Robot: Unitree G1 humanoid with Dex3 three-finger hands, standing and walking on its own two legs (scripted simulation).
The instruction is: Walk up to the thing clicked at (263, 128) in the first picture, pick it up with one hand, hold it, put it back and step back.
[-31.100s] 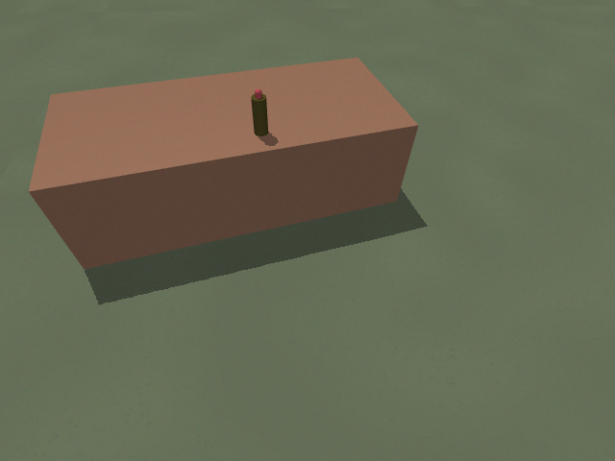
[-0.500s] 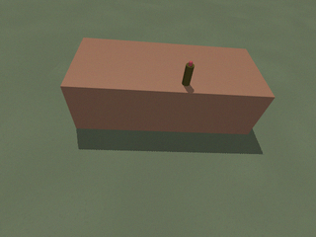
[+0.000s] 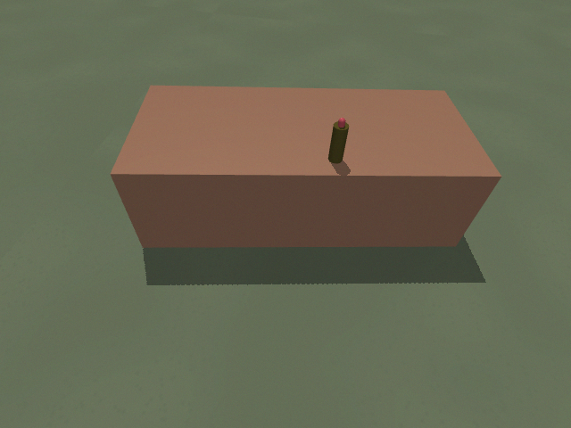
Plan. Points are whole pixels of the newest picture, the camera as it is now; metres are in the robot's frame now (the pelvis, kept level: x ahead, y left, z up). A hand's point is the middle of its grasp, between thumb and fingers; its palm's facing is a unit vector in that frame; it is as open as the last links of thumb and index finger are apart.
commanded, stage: step back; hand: right
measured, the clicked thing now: (338, 139) +1.08 -0.20 -0.26
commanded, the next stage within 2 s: stand in 0.22 s
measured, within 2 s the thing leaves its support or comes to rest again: neither
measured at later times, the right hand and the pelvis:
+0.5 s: hand out of the picture +0.10 -0.27 -0.14, palm faces +0.03 +0.94 -0.33, open 7.4 cm; pelvis -0.01 -0.01 +0.01, yaw -1 degrees
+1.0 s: hand out of the picture +0.00 -0.26 -0.14, palm faces +0.00 +0.94 -0.34, open 7.4 cm; pelvis -0.04 -0.01 +0.02, yaw -1 degrees
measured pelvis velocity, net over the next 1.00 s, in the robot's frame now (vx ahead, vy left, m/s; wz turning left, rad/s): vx -0.04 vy -0.01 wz -0.01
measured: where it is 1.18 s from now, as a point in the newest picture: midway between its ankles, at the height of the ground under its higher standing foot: outside the picture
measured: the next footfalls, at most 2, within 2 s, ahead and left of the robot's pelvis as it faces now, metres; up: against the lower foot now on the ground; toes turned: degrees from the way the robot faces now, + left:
none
